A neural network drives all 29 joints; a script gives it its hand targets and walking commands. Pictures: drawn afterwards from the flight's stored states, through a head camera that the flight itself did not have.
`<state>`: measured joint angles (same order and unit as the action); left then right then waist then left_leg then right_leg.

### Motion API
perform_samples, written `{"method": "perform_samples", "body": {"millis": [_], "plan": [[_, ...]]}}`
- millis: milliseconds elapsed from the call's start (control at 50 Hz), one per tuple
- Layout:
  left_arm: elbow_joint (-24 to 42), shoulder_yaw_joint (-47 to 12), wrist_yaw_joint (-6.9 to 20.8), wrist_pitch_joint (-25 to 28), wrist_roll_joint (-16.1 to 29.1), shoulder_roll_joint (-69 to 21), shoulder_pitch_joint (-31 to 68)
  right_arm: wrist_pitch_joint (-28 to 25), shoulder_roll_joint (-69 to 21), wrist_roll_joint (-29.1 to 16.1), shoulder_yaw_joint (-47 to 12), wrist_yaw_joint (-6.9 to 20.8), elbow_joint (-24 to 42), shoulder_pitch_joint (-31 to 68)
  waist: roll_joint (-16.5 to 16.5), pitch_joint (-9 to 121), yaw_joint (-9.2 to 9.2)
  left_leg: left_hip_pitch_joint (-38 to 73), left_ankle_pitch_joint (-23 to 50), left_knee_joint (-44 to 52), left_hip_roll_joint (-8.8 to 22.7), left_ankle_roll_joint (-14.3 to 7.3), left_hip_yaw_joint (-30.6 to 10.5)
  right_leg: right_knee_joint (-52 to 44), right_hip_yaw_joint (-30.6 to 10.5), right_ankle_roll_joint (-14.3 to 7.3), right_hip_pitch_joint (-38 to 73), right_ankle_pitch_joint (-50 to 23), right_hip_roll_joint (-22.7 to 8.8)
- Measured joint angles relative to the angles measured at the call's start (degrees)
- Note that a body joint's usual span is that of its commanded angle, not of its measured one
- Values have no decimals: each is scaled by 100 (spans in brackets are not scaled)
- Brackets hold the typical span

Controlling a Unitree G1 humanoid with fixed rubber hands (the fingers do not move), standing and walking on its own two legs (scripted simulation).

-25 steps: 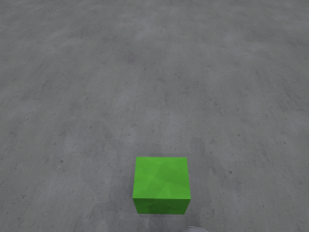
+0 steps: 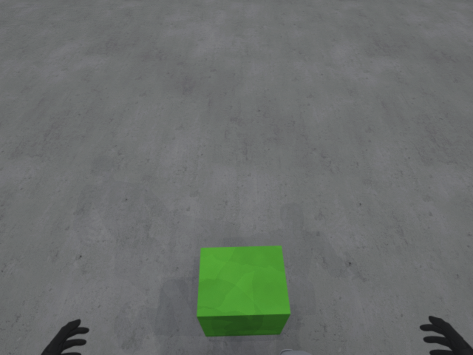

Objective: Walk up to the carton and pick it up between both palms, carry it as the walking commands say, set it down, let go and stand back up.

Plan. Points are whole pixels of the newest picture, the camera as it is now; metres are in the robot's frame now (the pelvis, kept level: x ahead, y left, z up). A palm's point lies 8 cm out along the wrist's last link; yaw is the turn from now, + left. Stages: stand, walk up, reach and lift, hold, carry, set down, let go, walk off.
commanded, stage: walk up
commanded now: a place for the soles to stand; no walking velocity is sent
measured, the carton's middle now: (242, 293) +0.41 -0.01 -0.60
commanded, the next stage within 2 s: reach and lift in 1.12 s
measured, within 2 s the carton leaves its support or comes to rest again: neither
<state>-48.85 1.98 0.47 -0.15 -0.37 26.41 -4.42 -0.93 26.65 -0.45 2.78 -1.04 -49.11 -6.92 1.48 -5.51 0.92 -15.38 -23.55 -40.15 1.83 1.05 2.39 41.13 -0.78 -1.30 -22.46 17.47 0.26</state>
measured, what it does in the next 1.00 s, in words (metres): stands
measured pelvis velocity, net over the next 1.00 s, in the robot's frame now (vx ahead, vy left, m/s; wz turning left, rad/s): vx -0.02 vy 0.00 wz -0.05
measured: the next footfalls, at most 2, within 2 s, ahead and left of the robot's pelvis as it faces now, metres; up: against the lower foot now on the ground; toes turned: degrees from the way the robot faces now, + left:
none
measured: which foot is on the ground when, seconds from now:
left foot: down 0.00-1.00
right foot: down 0.00-1.00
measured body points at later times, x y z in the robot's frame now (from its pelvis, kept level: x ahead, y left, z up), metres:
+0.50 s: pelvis -0.01 +0.00 +0.01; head +0.01 +0.00 +0.46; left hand +0.14 +0.32 -0.08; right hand +0.09 -0.34 -0.09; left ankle -0.02 +0.13 -0.72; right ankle +0.05 -0.11 -0.72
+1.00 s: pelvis -0.02 +0.00 +0.02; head +0.01 +0.00 +0.47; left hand +0.14 +0.32 -0.08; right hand +0.08 -0.33 -0.09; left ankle -0.02 +0.13 -0.72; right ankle +0.05 -0.11 -0.72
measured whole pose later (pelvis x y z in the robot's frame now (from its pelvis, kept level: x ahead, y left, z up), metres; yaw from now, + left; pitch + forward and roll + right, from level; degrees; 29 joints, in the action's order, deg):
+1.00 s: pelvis -0.02 +0.00 +0.02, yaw -3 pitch -2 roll +1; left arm -57.5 0.8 1.3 -0.1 -0.2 24.0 -1.6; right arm -0.2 24.1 -0.2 2.1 0.7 -56.8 -4.7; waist 0.9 -4.7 -0.2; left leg -9.4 -14.9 -25.9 0.8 0.5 3.8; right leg 27.1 -3.6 -0.4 -17.4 8.1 0.7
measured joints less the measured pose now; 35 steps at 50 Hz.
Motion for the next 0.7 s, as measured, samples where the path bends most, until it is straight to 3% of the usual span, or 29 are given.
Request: {"method": "perform_samples", "body": {"millis": [60,220,280,340,700], "plan": [[-40,-35,-3,-42,14,-30,57,-28,-12,35,-12,16,-35,77,61,10,-56,62,99,155,-63,-34,77,-45,-82,58,-7,-53,-49],[-177,21,77,-59,-26,-1,-25,39,-3,37,-20,29,-64,202,-57,-51,-106,51,-18,-55,168,9,86,-85,-32,-25,58,-109,161],[-195,-17,60,-41,-40,-50,-77,76,-18,-5,-13,39,-98,243,-46,-49,-94,54,55,66,-4,-116,-38,-153,-59,-50,48,-164,109],[-261,-66,49,-61,-16,-126,-63,26,-96,38,-40,57,-208,166,4,-15,-86,221,323,492,-110,-27,-19,-393,-120,30,136,-305,19],[-577,-64,112,-7,9,-220,256,-3,-150,36,-107,137,-631,103,-59,174,-72,514,749,1242,-77,-39,94,-1232,-225,66,440,-812,67]]}}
